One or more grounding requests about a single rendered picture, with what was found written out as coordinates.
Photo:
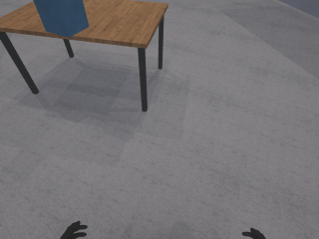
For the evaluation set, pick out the right robot hand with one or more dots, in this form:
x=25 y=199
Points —
x=255 y=234

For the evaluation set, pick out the left robot hand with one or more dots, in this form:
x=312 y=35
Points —
x=74 y=227

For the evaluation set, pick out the carton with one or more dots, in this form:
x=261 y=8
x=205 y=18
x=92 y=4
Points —
x=62 y=17

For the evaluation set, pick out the table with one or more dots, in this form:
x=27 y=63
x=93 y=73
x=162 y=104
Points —
x=128 y=23

